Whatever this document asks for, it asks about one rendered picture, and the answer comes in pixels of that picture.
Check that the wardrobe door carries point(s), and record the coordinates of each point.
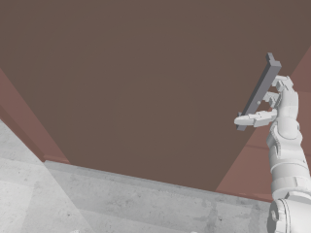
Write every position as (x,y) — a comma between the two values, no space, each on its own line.
(149,89)
(16,107)

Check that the robot right forearm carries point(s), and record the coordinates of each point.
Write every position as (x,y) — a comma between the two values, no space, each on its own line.
(288,167)

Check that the right robot upper arm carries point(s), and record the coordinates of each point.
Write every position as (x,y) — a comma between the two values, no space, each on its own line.
(288,216)

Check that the right robot hand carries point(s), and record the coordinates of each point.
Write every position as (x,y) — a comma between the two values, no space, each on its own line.
(284,104)

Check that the handle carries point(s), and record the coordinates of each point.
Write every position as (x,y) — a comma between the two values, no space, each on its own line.
(266,79)

